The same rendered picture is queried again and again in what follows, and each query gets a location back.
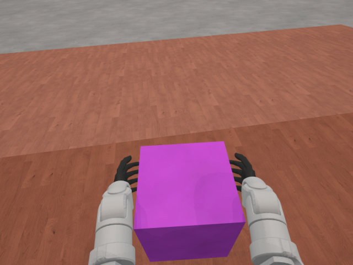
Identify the left robot hand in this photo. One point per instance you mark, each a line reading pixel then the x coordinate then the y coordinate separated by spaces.
pixel 123 175

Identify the robot left forearm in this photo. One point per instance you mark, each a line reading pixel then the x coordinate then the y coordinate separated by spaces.
pixel 113 233

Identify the right robot hand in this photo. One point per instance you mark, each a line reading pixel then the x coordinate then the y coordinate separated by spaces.
pixel 245 170

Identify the carton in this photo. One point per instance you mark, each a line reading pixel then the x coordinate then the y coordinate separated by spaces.
pixel 187 204

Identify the robot right forearm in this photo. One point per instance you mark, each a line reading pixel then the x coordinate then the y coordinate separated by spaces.
pixel 271 243

